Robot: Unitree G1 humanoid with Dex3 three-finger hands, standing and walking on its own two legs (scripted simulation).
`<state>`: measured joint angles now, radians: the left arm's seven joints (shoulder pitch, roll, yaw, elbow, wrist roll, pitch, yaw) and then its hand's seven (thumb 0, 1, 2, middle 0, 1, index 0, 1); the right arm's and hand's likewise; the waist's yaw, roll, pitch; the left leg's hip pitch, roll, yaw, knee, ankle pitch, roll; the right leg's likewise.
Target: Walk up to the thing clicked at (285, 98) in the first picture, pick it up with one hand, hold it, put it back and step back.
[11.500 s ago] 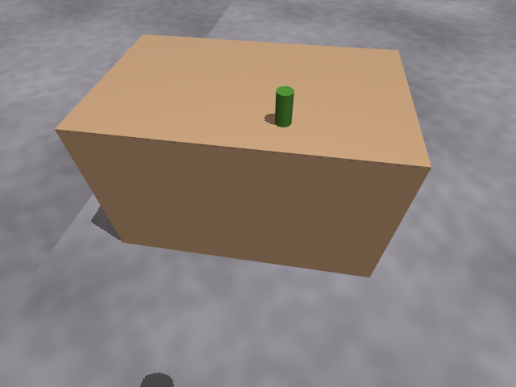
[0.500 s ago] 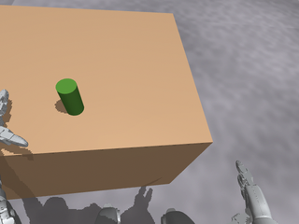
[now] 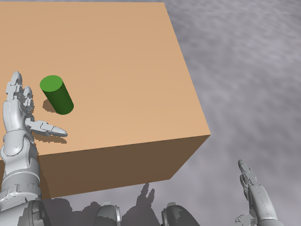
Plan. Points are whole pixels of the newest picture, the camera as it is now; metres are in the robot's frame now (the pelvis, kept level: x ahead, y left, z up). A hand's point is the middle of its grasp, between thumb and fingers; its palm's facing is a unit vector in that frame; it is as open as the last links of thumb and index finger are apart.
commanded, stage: close in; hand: left
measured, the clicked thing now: (58, 96) +0.47 +0.22 +0.02
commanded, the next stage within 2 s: close in 0.02 s
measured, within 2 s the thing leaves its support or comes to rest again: leaves its support in 1.32 s
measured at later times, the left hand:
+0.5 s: hand (59, 99) +0.45 +0.21 +0.03, palm faces +0.20 -0.98 +0.01, open 15.6 cm
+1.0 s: hand (61, 103) +0.45 +0.21 +0.02, palm faces +0.20 -0.98 -0.01, open 7.8 cm
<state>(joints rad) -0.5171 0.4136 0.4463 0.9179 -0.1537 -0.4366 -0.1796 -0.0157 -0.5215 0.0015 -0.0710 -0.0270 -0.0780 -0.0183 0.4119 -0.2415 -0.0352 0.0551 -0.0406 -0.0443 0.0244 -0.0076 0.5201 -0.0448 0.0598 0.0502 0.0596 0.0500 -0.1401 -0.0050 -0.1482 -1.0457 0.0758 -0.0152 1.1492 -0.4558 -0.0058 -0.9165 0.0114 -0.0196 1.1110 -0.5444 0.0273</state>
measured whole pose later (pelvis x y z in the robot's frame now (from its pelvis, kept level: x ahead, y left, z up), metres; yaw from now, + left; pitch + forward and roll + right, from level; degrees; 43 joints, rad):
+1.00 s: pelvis +0.00 +0.00 +0.00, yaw +0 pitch +20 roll -3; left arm -0.55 0.37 0.37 0.93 -0.10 -0.50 -0.05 -0.01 -0.04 0.65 -0.96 -0.83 -0.97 -0.83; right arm 0.44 -0.26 -0.05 -0.07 -0.04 0.05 0.05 -0.01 0.50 -0.05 0.06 0.05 0.06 0.05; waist -0.16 -0.02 -0.14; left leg -1.04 0.07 -0.02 1.15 -0.46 -0.01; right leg -0.92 0.01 -0.02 1.12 -0.55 0.02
